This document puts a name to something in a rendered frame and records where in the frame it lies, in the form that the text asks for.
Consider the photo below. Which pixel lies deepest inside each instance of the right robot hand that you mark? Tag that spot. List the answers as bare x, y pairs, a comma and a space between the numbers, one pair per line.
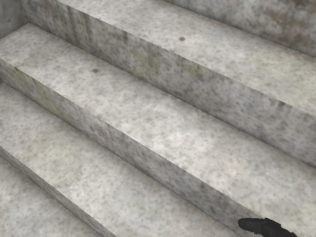
265, 227

